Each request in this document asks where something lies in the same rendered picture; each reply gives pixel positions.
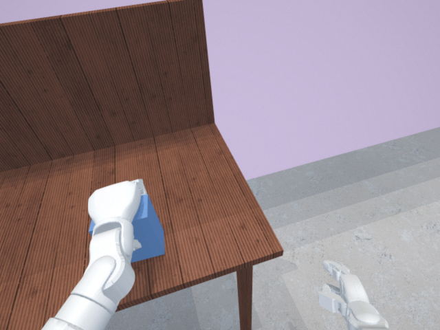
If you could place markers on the left robot forearm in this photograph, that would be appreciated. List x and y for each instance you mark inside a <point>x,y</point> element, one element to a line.
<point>108,278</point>

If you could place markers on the robot right hand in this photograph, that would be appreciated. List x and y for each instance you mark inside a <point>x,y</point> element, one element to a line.
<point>336,299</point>

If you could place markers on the sponge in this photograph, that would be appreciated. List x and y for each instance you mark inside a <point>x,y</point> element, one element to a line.
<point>147,229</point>

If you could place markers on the table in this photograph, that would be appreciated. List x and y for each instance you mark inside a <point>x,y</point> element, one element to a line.
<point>96,98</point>

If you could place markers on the right robot forearm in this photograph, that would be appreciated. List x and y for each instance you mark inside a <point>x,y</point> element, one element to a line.
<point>361,315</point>

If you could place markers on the robot left hand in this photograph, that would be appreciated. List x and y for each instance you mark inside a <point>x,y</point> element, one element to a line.
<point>117,200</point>

